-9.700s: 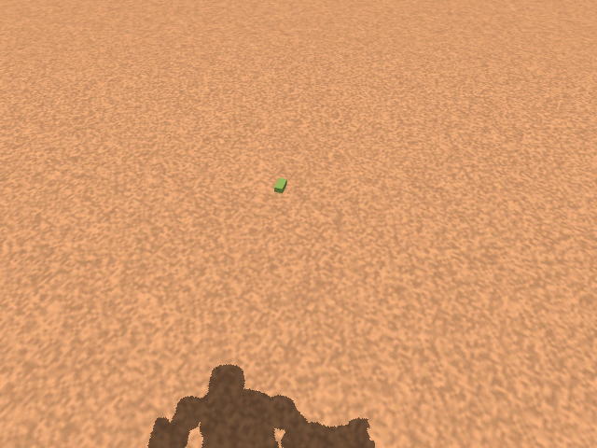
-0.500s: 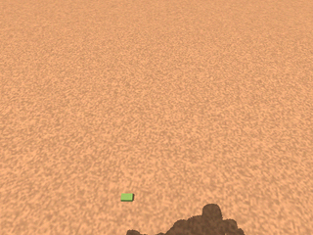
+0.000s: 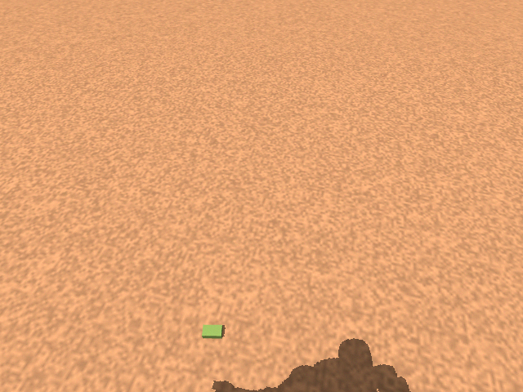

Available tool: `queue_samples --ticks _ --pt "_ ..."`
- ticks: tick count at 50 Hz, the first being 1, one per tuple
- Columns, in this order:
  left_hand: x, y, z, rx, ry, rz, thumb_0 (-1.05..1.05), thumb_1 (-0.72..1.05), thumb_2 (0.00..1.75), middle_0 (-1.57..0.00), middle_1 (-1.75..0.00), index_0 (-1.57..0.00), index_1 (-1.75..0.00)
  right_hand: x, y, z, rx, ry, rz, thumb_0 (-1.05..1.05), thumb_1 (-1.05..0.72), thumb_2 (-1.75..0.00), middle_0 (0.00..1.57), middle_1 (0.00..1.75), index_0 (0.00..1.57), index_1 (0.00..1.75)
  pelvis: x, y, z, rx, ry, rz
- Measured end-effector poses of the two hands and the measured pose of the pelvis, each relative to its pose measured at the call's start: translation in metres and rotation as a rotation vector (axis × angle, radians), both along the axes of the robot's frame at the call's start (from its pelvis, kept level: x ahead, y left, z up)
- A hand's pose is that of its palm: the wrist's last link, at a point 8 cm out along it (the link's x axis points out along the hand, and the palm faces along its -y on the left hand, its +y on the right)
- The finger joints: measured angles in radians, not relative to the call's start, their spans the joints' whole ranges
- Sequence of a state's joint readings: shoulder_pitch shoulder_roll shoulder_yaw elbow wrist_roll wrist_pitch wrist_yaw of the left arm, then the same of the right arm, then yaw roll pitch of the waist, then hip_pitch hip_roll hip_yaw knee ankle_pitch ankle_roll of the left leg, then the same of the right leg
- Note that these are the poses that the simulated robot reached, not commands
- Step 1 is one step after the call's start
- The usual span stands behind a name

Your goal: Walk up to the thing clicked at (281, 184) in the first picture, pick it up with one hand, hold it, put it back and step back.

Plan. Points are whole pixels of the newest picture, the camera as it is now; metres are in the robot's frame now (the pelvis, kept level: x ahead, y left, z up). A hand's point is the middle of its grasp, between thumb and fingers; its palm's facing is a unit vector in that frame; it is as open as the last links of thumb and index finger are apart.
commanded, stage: stand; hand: left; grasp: from above
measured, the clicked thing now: (212, 331) +0.46 +0.18 -0.77
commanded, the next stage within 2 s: rise first in 0.06 s
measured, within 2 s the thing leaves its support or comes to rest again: neither
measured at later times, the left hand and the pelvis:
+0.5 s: hand out of the picture +0.13 +0.25 -0.18, palm faces -0.07 -0.93 -0.37, open 10.4 cm; pelvis -0.03 +0.00 -0.03, yaw +0 degrees
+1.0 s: hand out of the picture +0.16 +0.27 -0.32, palm faces -0.38 -0.71 -0.59, open 12.5 cm; pelvis -0.05 +0.01 -0.17, yaw +1 degrees
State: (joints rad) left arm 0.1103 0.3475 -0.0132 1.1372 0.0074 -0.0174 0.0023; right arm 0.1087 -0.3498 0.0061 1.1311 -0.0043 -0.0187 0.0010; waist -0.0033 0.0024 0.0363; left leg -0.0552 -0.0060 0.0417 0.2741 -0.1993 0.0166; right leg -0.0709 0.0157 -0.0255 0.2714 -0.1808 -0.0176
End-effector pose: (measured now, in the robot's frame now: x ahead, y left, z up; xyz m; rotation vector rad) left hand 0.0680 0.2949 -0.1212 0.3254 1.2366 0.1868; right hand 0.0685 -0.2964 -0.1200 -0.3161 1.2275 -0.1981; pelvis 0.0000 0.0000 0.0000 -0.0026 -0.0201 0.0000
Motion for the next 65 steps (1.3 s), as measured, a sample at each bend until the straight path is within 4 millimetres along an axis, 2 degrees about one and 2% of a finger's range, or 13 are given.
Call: queue_samples --ticks 10,15,18,20,25,31,37,42,47,53,58,65 --pt "0.006 -0.001 0.001 -0.002 -0.034 0.009 0.00 0.89 0.90 -0.20 -0.31 -0.20 -0.31 0.001 0.000 0.002 -0.002 -0.026 -0.009 0.00 -0.90 -0.90 0.21 0.30 0.21 0.30 -0.002 0.000 -0.001 -0.001 0.008 0.003" --pt "0.038 -0.006 -0.005 -0.025 -0.117 0.036 0.00 0.76 0.90 -0.22 -0.41 -0.20 -0.43 0.004 0.015 -0.002 0.023 -0.105 0.012 0.00 -0.89 -0.89 0.21 0.30 0.20 0.30 -0.018 -0.002 -0.009 -0.003 0.080 0.019" --pt "0.057 -0.005 -0.011 -0.028 -0.148 -0.013 0.00 0.61 0.88 -0.23 -0.53 -0.21 -0.55 0.000 0.025 -0.008 0.044 -0.126 0.003 0.00 -0.89 -0.89 0.21 0.30 0.21 0.30 -0.025 -0.003 -0.016 -0.002 0.132 0.013" --pt "0.063 -0.003 -0.013 -0.018 -0.161 -0.045 0.00 0.50 0.87 -0.24 -0.60 -0.22 -0.62 -0.004 0.030 -0.011 0.057 -0.138 -0.011 0.00 -0.88 -0.89 0.21 0.30 0.21 0.30 -0.026 -0.003 -0.021 -0.002 0.151 0.008" --pt "0.057 -0.002 -0.018 0.022 -0.129 -0.085 0.00 0.17 0.85 -0.26 -0.74 -0.25 -0.75 -0.007 0.039 -0.019 0.082 -0.166 -0.022 0.00 -0.89 -0.89 0.21 0.30 0.21 0.30 -0.028 0.001 -0.031 -0.010 0.178 0.009" --pt "0.037 -0.001 -0.040 0.045 -0.078 -0.094 0.00 -0.16 0.82 -0.30 -0.80 -0.28 -0.82 0.010 0.045 -0.030 0.080 -0.255 0.010 0.00 -0.90 -0.90 0.21 0.30 0.21 0.30 -0.032 0.005 -0.051 -0.015 0.232 0.009" --pt "0.033 0.000 -0.060 0.067 -0.124 -0.135 0.00 -0.29 0.80 -0.33 -0.81 -0.31 -0.83 0.036 0.049 -0.044 0.056 -0.341 0.061 0.01 -0.91 -0.90 0.21 0.30 0.21 0.30 -0.037 0.006 -0.077 -0.022 0.281 0.015" --pt "0.044 0.006 -0.083 0.121 -0.111 -0.240 0.00 -0.32 0.78 -0.36 -0.80 -0.33 -0.82 0.056 0.054 -0.060 0.046 -0.396 0.114 0.00 -0.91 -0.90 0.21 0.30 0.21 0.30 -0.041 0.007 -0.100 -0.030 0.340 0.021" --pt "0.077 0.012 -0.125 0.198 -0.134 -0.399 -0.01 -0.31 0.76 -0.37 -0.80 -0.35 -0.82 0.066 0.051 -0.099 0.037 -0.422 0.164 0.00 -0.91 -0.90 0.21 0.30 0.21 0.30 -0.049 0.008 -0.142 -0.032 0.437 0.021" --pt "0.125 -0.001 -0.178 0.294 -0.223 -0.583 -0.01 -0.29 0.74 -0.39 -0.80 -0.38 -0.82 0.058 0.044 -0.169 0.049 -0.369 0.166 0.00 -0.92 -0.91 0.21 0.30 0.21 0.30 -0.061 0.008 -0.200 -0.030 0.534 0.016" --pt "0.150 -0.009 -0.218 0.384 -0.249 -0.686 -0.01 -0.28 0.74 -0.38 -0.82 -0.38 -0.82 0.032 0.038 -0.230 0.077 -0.276 0.134 0.00 -0.93 -0.91 0.21 0.30 0.21 0.30 -0.075 0.005 -0.242 -0.027 0.586 0.014" --pt "0.178 -0.005 -0.270 0.498 -0.256 -0.841 0.00 -0.25 0.72 -0.39 -0.81 -0.39 -0.80 -0.023 0.030 -0.304 0.096 -0.132 0.109 0.00 -0.94 -0.91 0.21 0.30 0.21 0.30 -0.101 -0.002 -0.299 -0.029 0.630 0.014"
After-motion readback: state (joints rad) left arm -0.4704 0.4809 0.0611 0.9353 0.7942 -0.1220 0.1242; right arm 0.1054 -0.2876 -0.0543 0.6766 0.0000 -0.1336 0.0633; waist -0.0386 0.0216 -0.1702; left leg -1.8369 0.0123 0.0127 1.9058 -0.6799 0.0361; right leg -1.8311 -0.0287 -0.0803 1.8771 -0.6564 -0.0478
